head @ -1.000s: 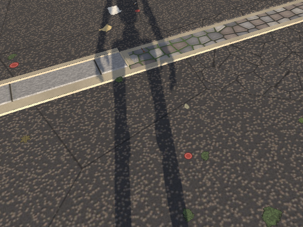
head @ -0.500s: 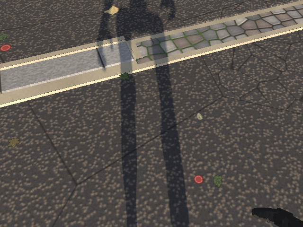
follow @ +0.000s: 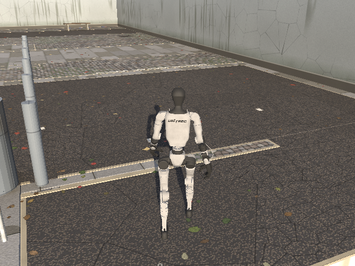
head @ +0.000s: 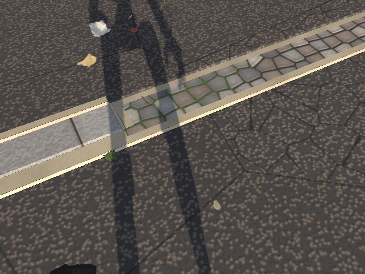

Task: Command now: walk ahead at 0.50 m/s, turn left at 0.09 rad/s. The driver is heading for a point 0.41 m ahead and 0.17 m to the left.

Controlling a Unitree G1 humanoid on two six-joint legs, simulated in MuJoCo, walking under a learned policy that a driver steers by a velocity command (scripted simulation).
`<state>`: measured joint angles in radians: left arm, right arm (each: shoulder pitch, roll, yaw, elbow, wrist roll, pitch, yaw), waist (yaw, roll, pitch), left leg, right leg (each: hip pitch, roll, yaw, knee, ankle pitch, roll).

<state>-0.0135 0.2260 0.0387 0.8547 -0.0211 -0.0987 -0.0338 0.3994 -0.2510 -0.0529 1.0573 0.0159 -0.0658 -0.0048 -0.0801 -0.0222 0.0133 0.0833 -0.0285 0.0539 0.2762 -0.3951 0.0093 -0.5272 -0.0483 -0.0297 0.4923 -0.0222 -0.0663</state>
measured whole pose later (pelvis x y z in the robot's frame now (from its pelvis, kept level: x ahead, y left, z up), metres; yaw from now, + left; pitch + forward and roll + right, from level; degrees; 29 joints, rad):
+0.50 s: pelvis +0.27 +0.01 +0.00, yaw +14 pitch +2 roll -2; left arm 0.32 0.24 0.07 0.99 0.00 -0.07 0.03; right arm 0.06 -0.23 -0.06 0.84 0.02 -0.04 0.05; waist 0.06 0.02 0.03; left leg -0.63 0.08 0.04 0.65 -0.05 0.08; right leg 0.10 0.00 -0.29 0.25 -0.37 0.02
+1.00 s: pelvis +0.44 +0.07 +0.01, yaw +18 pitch +1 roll +2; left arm 0.14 0.25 0.06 0.94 0.01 -0.01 0.04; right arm 0.14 -0.22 -0.04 0.92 -0.01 -0.03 -0.01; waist 0.01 -0.04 0.00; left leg -0.25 -0.08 0.04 0.45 -0.22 0.06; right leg -0.33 -0.09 0.03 0.51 -0.17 0.04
